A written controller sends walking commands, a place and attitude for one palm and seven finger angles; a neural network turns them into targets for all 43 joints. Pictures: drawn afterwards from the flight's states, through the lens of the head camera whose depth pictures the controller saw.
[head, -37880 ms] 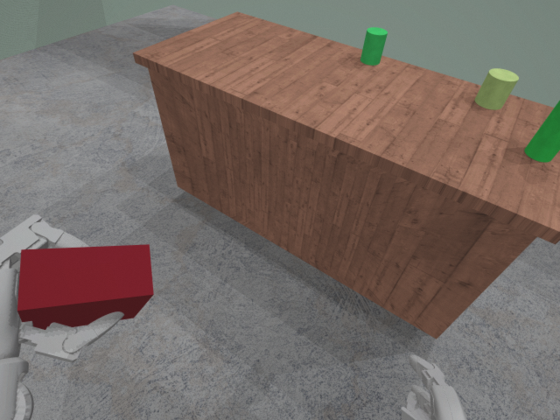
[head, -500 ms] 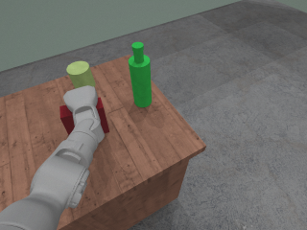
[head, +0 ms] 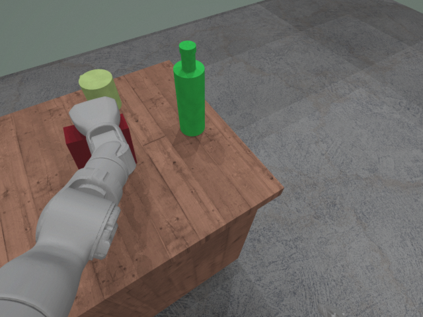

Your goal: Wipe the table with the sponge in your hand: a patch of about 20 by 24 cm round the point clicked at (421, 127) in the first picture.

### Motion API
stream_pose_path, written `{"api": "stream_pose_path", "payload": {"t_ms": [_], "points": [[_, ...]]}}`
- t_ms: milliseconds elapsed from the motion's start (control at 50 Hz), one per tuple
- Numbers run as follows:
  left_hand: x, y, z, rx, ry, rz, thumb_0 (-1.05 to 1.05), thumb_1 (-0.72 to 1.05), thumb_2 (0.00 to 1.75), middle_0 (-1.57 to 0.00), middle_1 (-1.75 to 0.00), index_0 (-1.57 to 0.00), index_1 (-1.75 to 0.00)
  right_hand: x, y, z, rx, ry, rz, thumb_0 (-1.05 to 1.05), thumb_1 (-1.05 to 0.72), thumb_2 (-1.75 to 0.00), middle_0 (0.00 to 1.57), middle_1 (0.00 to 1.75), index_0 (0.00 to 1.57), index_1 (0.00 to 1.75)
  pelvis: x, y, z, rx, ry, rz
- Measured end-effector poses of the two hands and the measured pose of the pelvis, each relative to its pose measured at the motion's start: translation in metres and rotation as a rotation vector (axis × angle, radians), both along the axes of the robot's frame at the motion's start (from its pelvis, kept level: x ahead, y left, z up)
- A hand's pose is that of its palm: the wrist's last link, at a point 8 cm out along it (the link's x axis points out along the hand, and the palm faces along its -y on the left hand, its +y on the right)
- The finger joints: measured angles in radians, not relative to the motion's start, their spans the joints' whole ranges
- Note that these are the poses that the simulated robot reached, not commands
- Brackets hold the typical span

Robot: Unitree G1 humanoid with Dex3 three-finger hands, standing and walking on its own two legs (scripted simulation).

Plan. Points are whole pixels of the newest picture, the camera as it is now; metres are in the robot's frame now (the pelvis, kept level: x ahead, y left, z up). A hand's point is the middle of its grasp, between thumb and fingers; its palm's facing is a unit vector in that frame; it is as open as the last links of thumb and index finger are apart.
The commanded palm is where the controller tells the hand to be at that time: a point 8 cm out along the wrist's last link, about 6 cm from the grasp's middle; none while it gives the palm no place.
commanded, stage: wipe back along the third lane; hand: left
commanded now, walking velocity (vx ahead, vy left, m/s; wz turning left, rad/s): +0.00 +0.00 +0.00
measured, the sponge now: (104, 152) +0.46 +0.22 +0.01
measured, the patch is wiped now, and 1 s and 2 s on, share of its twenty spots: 0.90 0.95 0.95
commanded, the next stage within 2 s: slide back across to the middle lane in 1.64 s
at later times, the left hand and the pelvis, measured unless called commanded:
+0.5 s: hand (105, 143) +0.46 +0.20 +0.05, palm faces -0.02 -0.05 -1.00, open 9.8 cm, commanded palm +0.41 +0.18 +0.09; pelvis +0.04 +0.01 +0.01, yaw +0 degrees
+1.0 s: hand (115, 161) +0.41 +0.17 +0.05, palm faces -0.03 -0.06 -1.00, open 9.8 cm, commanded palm +0.37 +0.14 +0.09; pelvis +0.04 +0.01 +0.01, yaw +2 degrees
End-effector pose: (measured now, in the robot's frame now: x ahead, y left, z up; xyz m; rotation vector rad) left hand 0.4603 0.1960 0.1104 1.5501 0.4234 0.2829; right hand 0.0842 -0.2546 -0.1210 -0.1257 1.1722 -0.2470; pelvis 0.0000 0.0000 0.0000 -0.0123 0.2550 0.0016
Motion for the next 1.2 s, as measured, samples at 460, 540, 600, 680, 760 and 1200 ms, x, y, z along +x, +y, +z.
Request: {"api": "stream_pose_path", "payload": {"t_ms": [460,540,600,680,760,1200], "points": [[-0.018,0.002,-0.006,-0.036,-0.067,-0.037,-0.01,-0.47,1.07,-0.7,-1.44,-0.74,-1.41,0.073,0.028,0.006,0.075,-0.061,0.083,0.01,-0.91,-0.9,0.2,0.3,0.2,0.3,0.035,0.012,0.006,-0.012,-0.045,0.003],[-0.025,-0.001,-0.005,-0.041,-0.069,-0.035,-0.02,-0.47,1.07,-0.69,-1.45,-0.73,-1.42,0.114,0.039,0.017,0.083,-0.124,0.133,0.01,-0.91,-0.9,0.2,0.3,0.2,0.3,0.04,0.014,0.007,-0.012,-0.062,0.014],[-0.03,-0.005,-0.005,-0.035,-0.066,-0.041,-0.02,-0.47,1.07,-0.69,-1.45,-0.73,-1.42,0.142,0.048,0.026,0.088,-0.168,0.17,0.01,-0.91,-0.9,0.2,0.3,0.2,0.3,0.043,0.015,0.007,-0.012,-0.073,0.024],[-0.039,-0.011,-0.005,-0.042,-0.071,-0.053,-0.02,-0.46,1.07,-0.69,-1.45,-0.73,-1.42,0.171,0.06,0.037,0.1,-0.215,0.216,0.01,-0.91,-0.9,0.2,0.3,0.2,0.3,0.046,0.016,0.007,-0.012,-0.086,0.034],[-0.048,-0.014,-0.006,-0.066,-0.073,-0.051,-0.02,-0.46,1.07,-0.69,-1.45,-0.73,-1.42,0.185,0.068,0.044,0.101,-0.225,0.243,0.01,-0.91,-0.9,0.2,0.3,0.2,0.3,0.047,0.016,0.008,-0.011,-0.102,0.04],[-0.088,-0.04,-0.006,-0.062,-0.073,-0.081,-0.02,-0.46,1.07,-0.69,-1.45,-0.73,-1.42,0.147,0.063,0.034,0.153,-0.191,0.231,0.01,-0.91,-0.9,0.2,0.3,0.2,0.3,0.029,0.006,0.008,0.004,-0.163,0.024]]}}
